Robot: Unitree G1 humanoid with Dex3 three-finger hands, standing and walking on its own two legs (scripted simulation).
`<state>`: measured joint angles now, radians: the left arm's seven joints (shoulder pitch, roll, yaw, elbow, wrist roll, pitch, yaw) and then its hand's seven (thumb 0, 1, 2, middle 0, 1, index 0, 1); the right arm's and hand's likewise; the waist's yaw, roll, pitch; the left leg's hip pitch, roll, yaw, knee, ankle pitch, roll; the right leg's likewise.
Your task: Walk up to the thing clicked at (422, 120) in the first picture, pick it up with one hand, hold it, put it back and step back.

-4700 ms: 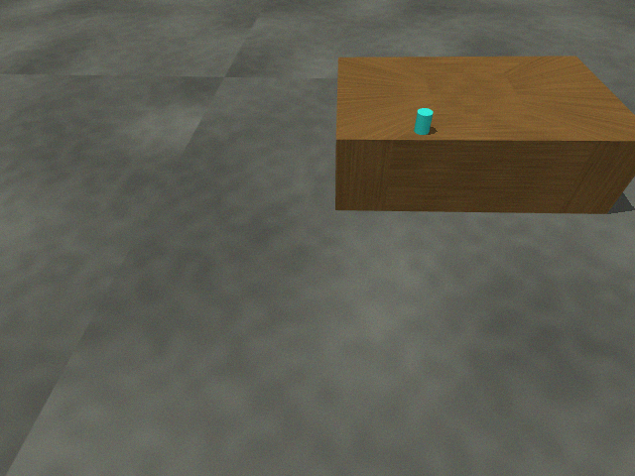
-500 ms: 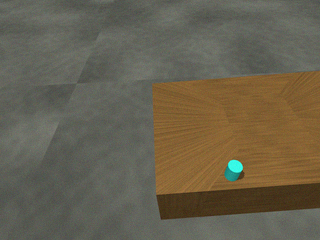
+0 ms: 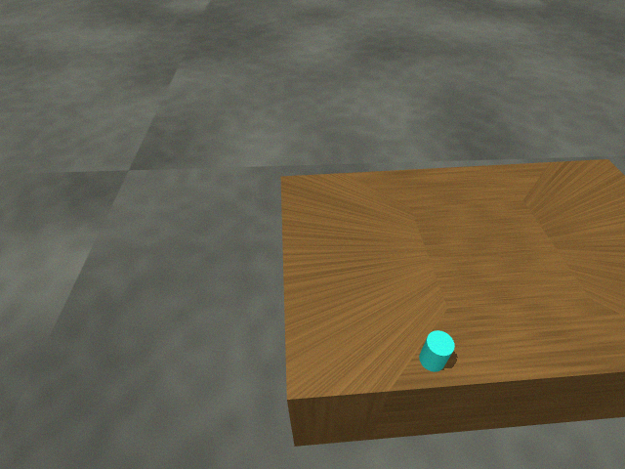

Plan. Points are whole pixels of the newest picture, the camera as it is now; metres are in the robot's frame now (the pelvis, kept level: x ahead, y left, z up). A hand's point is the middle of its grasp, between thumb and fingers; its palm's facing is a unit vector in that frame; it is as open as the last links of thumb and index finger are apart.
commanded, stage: walk up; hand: right
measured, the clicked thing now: (436, 351) +0.43 -0.26 -0.35
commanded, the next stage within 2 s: stand in 0.72 s
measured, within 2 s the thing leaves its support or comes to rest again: neither
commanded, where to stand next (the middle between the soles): +0.06 +0.01 m, yaw +2 degrees
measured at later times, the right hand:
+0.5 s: hand out of the picture +0.10 -0.25 -0.15, palm faces -0.03 +0.94 -0.34, open 7.4 cm
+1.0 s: hand out of the picture +0.10 -0.25 -0.15, palm faces -0.01 +0.94 -0.33, open 7.4 cm
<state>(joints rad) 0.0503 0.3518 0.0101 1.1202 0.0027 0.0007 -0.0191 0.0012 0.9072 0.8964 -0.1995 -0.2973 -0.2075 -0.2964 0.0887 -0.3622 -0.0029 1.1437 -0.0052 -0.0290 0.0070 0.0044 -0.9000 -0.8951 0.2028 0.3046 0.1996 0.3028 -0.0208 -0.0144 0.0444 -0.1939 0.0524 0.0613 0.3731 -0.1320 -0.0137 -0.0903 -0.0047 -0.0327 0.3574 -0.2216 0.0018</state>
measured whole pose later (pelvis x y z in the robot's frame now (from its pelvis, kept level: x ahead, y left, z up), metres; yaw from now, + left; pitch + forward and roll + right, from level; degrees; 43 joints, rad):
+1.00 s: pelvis +0.02 +0.00 +0.00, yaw +0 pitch -2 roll +0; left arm 0.09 0.35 0.01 1.13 0.01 -0.01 -0.01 0.00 0.91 0.90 -0.20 -0.30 -0.21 -0.30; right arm 0.07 -0.34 0.00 1.16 -0.01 -0.01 0.01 0.00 -0.90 -0.90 0.20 0.30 0.20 0.30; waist -0.01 0.00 0.05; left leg -0.15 0.03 0.06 0.32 -0.13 -0.01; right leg -0.04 -0.02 -0.03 0.29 -0.21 0.01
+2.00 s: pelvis +0.02 +0.00 +0.00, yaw +0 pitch -2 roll +0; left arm 0.13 0.36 0.00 1.12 0.01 -0.01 0.00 0.00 0.91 0.90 -0.20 -0.30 -0.21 -0.30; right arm 0.09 -0.35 0.00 1.15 -0.01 -0.01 0.01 0.00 -0.90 -0.90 0.20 0.30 0.20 0.30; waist 0.00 -0.01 0.04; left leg -0.14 0.04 0.06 0.32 -0.14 -0.01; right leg -0.03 -0.02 -0.04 0.30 -0.23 0.01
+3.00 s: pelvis +0.03 +0.00 +0.00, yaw +0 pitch -2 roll +0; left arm 0.13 0.36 0.00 1.11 0.01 -0.01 0.00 0.00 0.91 0.90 -0.20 -0.30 -0.21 -0.30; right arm 0.10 -0.35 0.00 1.14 -0.01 -0.01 0.01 0.00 -0.90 -0.90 0.20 0.30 0.20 0.30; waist -0.01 -0.01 0.05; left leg -0.14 0.03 0.06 0.32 -0.15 -0.01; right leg -0.03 -0.02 -0.03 0.29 -0.23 0.01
